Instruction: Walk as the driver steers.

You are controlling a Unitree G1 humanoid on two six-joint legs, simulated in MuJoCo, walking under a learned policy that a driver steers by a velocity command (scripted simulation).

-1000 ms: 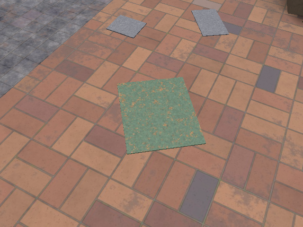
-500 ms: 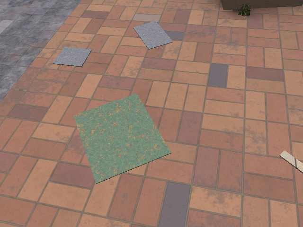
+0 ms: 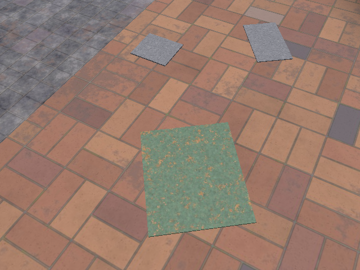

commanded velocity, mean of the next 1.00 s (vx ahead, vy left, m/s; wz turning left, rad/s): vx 0.49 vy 0.00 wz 0.23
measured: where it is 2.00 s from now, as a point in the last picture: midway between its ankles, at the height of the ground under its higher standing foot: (177, 131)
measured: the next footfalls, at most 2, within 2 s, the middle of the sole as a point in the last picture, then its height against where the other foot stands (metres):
right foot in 0.34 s outside the picture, level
left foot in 0.84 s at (144, 232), level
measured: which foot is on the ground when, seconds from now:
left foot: down 0.00-0.36, up 0.38-0.82, down 0.84-1.00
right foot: up 0.00-0.32, down 0.34-0.84, up 0.86-1.00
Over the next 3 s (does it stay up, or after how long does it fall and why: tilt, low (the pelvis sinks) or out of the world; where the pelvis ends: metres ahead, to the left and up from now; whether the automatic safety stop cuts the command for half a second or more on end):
stays up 1.43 -0.04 0.01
